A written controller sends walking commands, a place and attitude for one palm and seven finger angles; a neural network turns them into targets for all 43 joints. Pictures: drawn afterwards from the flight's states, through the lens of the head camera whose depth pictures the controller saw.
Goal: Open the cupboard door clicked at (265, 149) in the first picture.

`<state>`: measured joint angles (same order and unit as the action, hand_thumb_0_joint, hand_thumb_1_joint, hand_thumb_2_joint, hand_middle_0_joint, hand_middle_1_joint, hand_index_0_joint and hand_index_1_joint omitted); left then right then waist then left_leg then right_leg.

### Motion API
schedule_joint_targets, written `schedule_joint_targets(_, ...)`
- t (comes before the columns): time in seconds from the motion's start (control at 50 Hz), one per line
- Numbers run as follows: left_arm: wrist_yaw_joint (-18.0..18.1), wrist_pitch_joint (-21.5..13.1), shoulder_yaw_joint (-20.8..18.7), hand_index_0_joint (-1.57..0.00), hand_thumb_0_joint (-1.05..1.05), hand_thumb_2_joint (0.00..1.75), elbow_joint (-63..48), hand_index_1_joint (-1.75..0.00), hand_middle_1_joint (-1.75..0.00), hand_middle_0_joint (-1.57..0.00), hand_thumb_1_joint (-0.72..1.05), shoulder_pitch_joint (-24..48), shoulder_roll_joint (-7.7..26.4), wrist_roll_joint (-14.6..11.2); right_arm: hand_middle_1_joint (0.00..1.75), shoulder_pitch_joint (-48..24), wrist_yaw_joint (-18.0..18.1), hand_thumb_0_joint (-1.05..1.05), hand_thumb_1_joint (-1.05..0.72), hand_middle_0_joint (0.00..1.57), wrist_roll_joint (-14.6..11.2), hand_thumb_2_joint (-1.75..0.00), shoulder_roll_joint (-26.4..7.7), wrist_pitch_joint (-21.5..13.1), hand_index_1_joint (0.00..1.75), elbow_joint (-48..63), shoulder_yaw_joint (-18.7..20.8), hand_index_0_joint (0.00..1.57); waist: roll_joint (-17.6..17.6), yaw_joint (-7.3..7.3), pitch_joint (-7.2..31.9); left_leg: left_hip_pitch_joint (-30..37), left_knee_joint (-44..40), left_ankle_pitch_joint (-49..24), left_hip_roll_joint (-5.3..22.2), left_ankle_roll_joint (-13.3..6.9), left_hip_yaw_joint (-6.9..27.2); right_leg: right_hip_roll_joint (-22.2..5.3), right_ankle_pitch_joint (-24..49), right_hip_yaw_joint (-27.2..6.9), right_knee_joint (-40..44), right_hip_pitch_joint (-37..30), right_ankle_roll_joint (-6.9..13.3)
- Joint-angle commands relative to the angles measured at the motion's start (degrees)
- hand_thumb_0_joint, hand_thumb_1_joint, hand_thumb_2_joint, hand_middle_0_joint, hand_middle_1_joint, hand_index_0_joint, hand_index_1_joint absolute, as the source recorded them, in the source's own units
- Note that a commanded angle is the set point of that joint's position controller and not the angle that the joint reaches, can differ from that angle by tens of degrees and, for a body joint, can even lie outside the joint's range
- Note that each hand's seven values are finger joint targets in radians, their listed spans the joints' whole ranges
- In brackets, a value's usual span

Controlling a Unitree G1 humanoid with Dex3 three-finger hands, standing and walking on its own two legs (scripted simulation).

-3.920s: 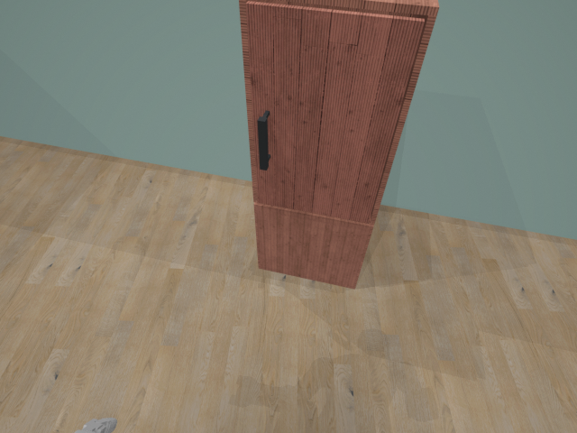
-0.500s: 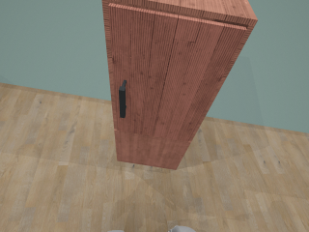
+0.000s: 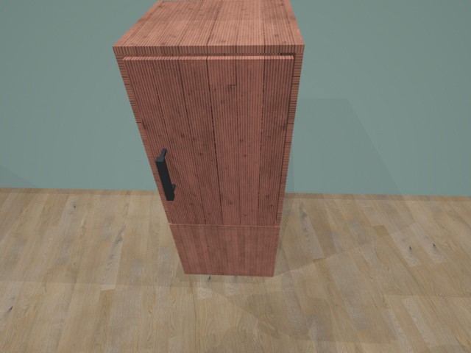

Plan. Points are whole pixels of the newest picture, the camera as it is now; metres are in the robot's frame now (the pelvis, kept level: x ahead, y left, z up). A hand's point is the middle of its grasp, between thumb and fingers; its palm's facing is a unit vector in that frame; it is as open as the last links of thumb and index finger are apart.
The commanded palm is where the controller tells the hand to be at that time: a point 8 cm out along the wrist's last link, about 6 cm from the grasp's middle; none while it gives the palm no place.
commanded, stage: come to a stop and stand still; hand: left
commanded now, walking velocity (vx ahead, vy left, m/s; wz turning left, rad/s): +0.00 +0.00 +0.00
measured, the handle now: (167, 175) +0.61 +0.23 -0.08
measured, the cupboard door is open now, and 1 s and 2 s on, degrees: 0 0 0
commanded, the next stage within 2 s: look again from close up in 0.42 s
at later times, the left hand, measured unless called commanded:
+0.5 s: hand out of the picture -0.03 +0.12 -0.18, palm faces +0.09 -0.99 -0.13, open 7.4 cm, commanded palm none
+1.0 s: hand out of the picture -0.01 +0.20 -0.18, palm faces +0.00 -0.98 -0.20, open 7.4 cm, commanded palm none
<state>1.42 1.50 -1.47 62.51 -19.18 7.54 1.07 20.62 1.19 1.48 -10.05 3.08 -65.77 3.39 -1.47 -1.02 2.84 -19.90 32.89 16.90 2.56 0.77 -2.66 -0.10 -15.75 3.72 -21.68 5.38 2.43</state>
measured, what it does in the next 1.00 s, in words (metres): steps on the spot: left foot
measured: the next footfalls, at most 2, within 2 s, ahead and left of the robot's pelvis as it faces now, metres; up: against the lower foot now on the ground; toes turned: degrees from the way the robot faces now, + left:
left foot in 0.20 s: +0.03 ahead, +0.12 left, +0.00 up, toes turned +3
right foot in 1.92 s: +0.20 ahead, -0.09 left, +0.00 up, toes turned -4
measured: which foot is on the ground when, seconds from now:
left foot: up 0.00-0.18, down 0.20-1.00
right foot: down 0.00-1.00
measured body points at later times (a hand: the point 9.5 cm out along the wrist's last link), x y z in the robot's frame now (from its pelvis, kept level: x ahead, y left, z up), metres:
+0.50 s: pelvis +0.00 -0.02 +0.00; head +0.01 -0.02 +0.45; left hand -0.04 +0.17 -0.17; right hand +0.00 -0.23 -0.17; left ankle -0.02 +0.13 -0.75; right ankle -0.04 -0.09 -0.75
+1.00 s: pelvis -0.02 +0.03 -0.01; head -0.01 +0.02 +0.44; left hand -0.01 +0.25 -0.16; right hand -0.03 -0.19 -0.17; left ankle -0.01 +0.12 -0.75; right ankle -0.04 -0.09 -0.75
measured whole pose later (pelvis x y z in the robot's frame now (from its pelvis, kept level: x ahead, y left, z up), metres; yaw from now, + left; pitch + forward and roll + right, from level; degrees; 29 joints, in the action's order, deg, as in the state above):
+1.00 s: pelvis -0.02 +0.03 -0.01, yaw +0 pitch +0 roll +0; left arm 1.5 -0.1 0.3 60.7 -17.0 9.5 1.1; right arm 19.0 1.3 1.4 -7.8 -1.1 -61.6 -0.9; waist 0.0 -0.2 -0.6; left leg -13.7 27.2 14.0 -1.2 -2.5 -4.4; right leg -1.3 -17.3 2.8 -28.8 11.8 0.5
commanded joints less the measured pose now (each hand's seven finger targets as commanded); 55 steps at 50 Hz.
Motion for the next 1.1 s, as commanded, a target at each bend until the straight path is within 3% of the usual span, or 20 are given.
schedule_joint_targets(0.0, 0.7, -2.3, -0.3, -0.2, 0.0, 0.9, -1.5, -0.3, -0.3, -0.2, 0.9, 0.8, 5.3, -0.4, 0.3, 0.4, -0.1, 0.0, -0.9, 0.2, -0.4, -0.9, 0.1, -1.5, 0.3, 2.0, -0.9, 0.2, 8.1, -0.65, -14.0, -0.9, 7.2, -0.4, 1.2, 0.0, 1.3, -10.9, -3.4, -8.9, 12.9, 13.4, 3.9)
schedule_joint_targets(0.06, 0.6, -2.6, -0.1, -0.2, 0.0, 0.9, -0.1, -0.3, -0.3, -0.2, 0.9, -2.4, 4.3, -0.4, 0.3, -0.5, 0.5, 0.0, -0.9, 0.2, -0.4, -0.9, 0.2, -1.8, 0.3, 1.9, -1.1, 0.2, 8.2, 0.78, -12.7, -1.5, 6.2, 1.1, 1.7, 0.4, 1.0, -11.2, 4.7, -8.8, 10.5, 9.3, 4.3)
schedule_joint_targets(0.12, 0.8, -2.9, -0.1, -0.2, 0.0, 0.9, 1.0, -0.3, -0.3, -0.2, 0.9, -3.7, 3.5, -0.4, 0.3, -0.4, 1.3, 0.0, -0.9, 0.2, -0.4, -0.9, 0.8, -2.4, 0.3, 1.5, -1.5, 0.2, 6.4, 0.82, -9.7, 2.7, -0.7, -0.1, 2.4, 0.3, 1.5, -11.8, 14.1, -10.1, 6.7, 6.7, 5.0)
schedule_joint_targets(0.18, 1.0, -3.0, 0.2, -0.2, 0.0, 0.9, 1.9, -0.3, -0.3, -0.2, 0.9, -4.6, 2.2, -1.0, 0.3, 2.1, 2.1, 0.0, -0.9, 0.2, -0.8, -0.9, 0.3, -3.8, 0.3, -0.4, -2.0, 0.2, 1.6, 0.66, -3.9, 11.8, -9.1, -18.0, 4.2, -0.8, 3.4, -7.3, 22.7, -7.0, 2.1, 4.4, 0.7)
schedule_joint_targets(0.24, 1.2, -2.9, -0.1, -0.2, 0.0, 0.9, 2.9, -0.3, -0.3, -0.2, 0.9, -5.3, 3.0, -1.0, 0.3, 1.0, 2.7, 0.0, -0.9, 0.2, -1.0, -0.9, 0.2, -4.1, 0.3, -1.1, -2.1, 0.2, -1.5, 1.16, -1.0, 13.8, -7.5, -23.4, 4.9, -0.9, 2.0, -6.8, 28.5, -5.6, 1.1, 1.1, -1.6)
schedule_joint_targets(0.26, 1.2, -2.7, -0.2, -0.2, 0.0, 0.9, 3.1, -0.3, -0.3, -0.2, 0.9, -5.3, 3.2, -0.9, 0.3, 0.6, 2.8, 0.0, -0.9, 0.2, -1.1, -0.9, 0.2, -4.0, 0.3, -1.1, -2.1, 0.2, -2.6, 1.29, -1.3, 13.5, -7.4, -23.8, 4.6, -0.8, 1.6, -6.7, 28.6, -5.7, 1.0, 0.6, -1.8)
schedule_joint_targets(0.36, 1.3, -2.4, 0.1, -0.2, 0.0, 0.9, 3.8, -0.3, -0.3, -0.2, 0.9, -5.3, 2.2, -0.5, 0.3, -0.6, 2.8, 0.0, -0.9, 0.2, -1.0, -0.9, 0.8, -3.5, 0.3, -1.1, -2.3, 0.2, 1.2, 1.04, -6.0, 12.2, -9.9, -17.1, 4.6, -0.7, 1.9, -6.4, 24.0, -5.6, 3.1, 2.4, -1.5)
schedule_joint_targets(0.48, 1.1, -2.4, 0.4, -0.2, 0.0, 0.9, 3.8, -0.3, -0.3, -0.2, 0.9, -5.3, 2.2, -0.5, 0.3, -1.0, 2.5, 0.0, -0.9, 0.2, -0.8, -0.9, 0.1, -3.5, 0.3, -0.8, -2.7, 0.2, 2.1, 1.28, -9.0, 11.7, -12.2, -14.0, 4.3, -1.0, 2.5, -6.2, 16.1, -5.8, 4.9, 4.2, -1.1)
schedule_joint_targets(0.5, 3.6, -4.9, 0.2, -0.2, 0.0, 0.9, 4.3, -0.3, -0.3, -0.2, 0.9, -9.6, 5.6, 0.5, 0.3, -7.7, 1.1, 0.0, -0.9, 0.2, -1.4, -0.9, -2.6, -4.8, 0.3, 4.2, -2.6, 0.2, 5.7, 3.87, -10.1, 3.6, 4.2, -9.6, 2.6, 0.5, -1.1, -10.7, 51.0, -11.8, 3.1, 4.7, -5.9)
schedule_joint_targets(0.52, 3.3, -5.3, -0.3, -0.2, 0.0, 0.9, 1.7, -0.3, -0.3, -0.2, 0.9, -8.5, 7.5, 0.5, 0.3, -4.5, 0.8, 0.0, -0.9, 0.2, -1.2, -0.9, 0.2, -4.0, 0.3, 6.7, -2.6, 0.2, 5.0, 0.67, -6.6, 1.0, 6.8, 4.1, 0.7, -1.2, 2.5, -13.6, 54.7, -12.3, 0.5, 0.8, -3.7)
schedule_joint_targets(0.54, 2.8, -5.3, 0.0, -0.2, 0.0, 0.9, 0.4, -0.3, -0.3, -0.2, 0.9, -6.3, 6.7, 0.6, 0.3, -3.9, 0.9, 0.0, -0.9, 0.2, -1.0, -0.9, 0.4, -4.1, 0.3, 6.5, -2.3, 0.2, 0.9, 0.23, -5.3, 0.8, 6.8, 4.7, 0.7, -1.7, 2.0, -13.1, 53.2, -10.4, -0.5, -0.1, -0.5)
schedule_joint_targets(0.56, 2.5, -5.3, 0.0, -0.2, 0.0, 0.9, 0.4, -0.3, -0.3, -0.2, 0.9, -4.8, 7.0, 0.5, 0.3, -2.8, 0.6, 0.0, -0.9, 0.2, -1.2, -0.9, 1.2, -3.9, 0.3, 6.4, -2.5, 0.2, 2.2, -0.04, -3.3, 2.2, 5.0, 4.5, 1.7, -1.6, 1.1, -12.3, 44.2, -7.9, -0.6, 0.3, 2.3)
schedule_joint_targets(0.58, 2.2, -5.3, 0.2, -0.2, 0.0, 0.9, -0.7, -0.3, -0.3, -0.2, 0.9, -4.3, 6.5, 0.5, 0.3, -1.7, 0.3, 0.0, -0.9, 0.2, -1.1, -0.9, 1.0, -4.0, 0.3, 6.8, -2.6, 0.2, 5.3, -0.23, -1.3, 3.5, 2.7, 2.8, 0.5, -1.3, 0.7, -10.5, 38.2, -7.2, -1.0, -0.2, 3.3)
schedule_joint_targets(0.6, 2.2, -5.1, 0.2, -0.2, 0.0, 0.9, -1.4, -0.3, -0.3, -0.2, 0.9, -3.1, 6.2, 0.3, 0.3, -0.5, 0.3, 0.0, -0.9, 0.2, -1.0, -0.9, 0.4, -4.2, 0.3, 6.8, -2.6, 0.2, 7.3, -0.81, 0.1, 5.8, -0.6, -0.2, 0.3, -1.3, 1.0, -9.7, 32.4, -7.0, -1.7, 0.3, 3.6)
schedule_joint_targets(0.62, 2.1, -4.8, 0.4, -0.2, 0.0, 0.9, -1.8, -0.3, -0.3, -0.2, 0.9, -2.1, 5.7, 0.0, 0.3, 0.7, 0.3, 0.0, -0.9, 0.2, -0.9, -0.9, -0.5, -4.4, 0.3, 6.5, -2.6, 0.2, 5.9, -1.19, -0.2, 8.6, -4.2, -4.3, 1.0, -1.5, 1.7, -8.7, 24.6, -6.5, -2.6, 3.0, 3.0)
schedule_joint_targets(0.66, 1.8, -3.7, 0.7, -0.2, 0.0, 0.9, -2.8, -0.3, -0.3, -0.2, 0.9, -1.5, 4.2, -0.2, 0.3, 1.0, 0.4, 0.0, -0.9, 0.2, -0.5, -0.9, -2.5, -5.0, 0.3, 6.7, -2.6, 0.2, -1.2, -0.13, -4.4, 7.4, -7.1, -10.2, 4.1, -3.0, 5.2, -5.0, 7.8, -5.2, -3.3, 7.6, 1.1)
schedule_joint_targets(0.72, 1.2, -2.6, 0.8, -0.2, 0.0, 0.9, -2.8, -0.3, -0.3, -0.2, 0.9, -1.6, 5.1, 0.0, 0.3, -1.7, 0.4, 0.0, -0.9, 0.2, -0.3, -0.9, -3.1, -4.5, 0.3, 7.5, -3.0, 0.2, -4.2, 1.32, -12.1, 0.0, -12.4, 0.0, 4.1, -4.1, 8.0, -3.1, -3.7, -5.2, -2.1, 9.5, 0.6)
schedule_joint_targets(0.78, 0.8, -2.4, 0.9, -0.2, 0.0, 0.9, -2.6, -0.3, -0.3, -0.2, 0.9, -2.1, 5.6, 0.1, 0.3, -0.8, 0.5, 0.0, -0.9, 0.2, -0.2, -0.9, -3.8, -4.6, 0.3, 7.7, -3.1, 0.2, -0.5, 1.6, -11.4, -0.9, -15.0, 4.9, 4.1, -4.5, 9.1, -3.0, -4.2, -4.7, -3.0, 8.3, 0.5)
schedule_joint_targets(0.9, 0.5, -2.3, 1.1, -0.2, 0.0, 0.9, -3.0, -0.3, -0.3, -0.2, 0.9, -2.0, 5.9, 0.1, 0.3, -0.9, 0.4, 0.0, -0.9, 0.2, -0.3, -0.9, -4.9, -4.9, 0.3, 7.3, -3.1, 0.2, 0.9, 2.02, -9.0, 0.8, -16.3, 5.1, 4.2, -5.0, 9.4, -3.8, -2.4, -4.7, -3.4, 7.6, 0.1)
schedule_joint_targets(1.08, 0.6, -2.9, 1.1, -0.2, 0.0, 0.9, -1.7, -0.3, -0.3, -0.2, 0.9, -2.0, 6.2, -0.1, 0.3, 0.2, 0.8, 0.0, -0.9, 0.2, -0.7, -0.9, -3.6, -5.7, 0.3, 5.0, -3.4, 0.2, 1.8, 1.51, -4.7, 6.9, -11.5, -10.8, 3.4, -4.5, 6.0, -5.3, 5.5, -5.7, -3.0, 6.5, 0.0)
